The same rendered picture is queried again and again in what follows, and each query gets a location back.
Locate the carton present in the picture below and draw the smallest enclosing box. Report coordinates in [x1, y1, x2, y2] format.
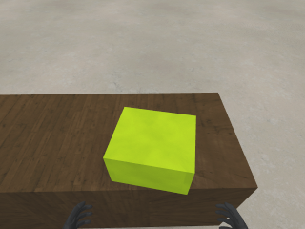
[103, 107, 196, 195]

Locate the pedestal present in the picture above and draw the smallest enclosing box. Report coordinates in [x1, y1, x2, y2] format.
[0, 93, 258, 229]

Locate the robot left hand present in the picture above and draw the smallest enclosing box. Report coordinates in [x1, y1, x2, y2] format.
[62, 201, 93, 229]

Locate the robot right hand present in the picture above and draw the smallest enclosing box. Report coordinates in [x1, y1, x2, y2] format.
[215, 201, 248, 229]

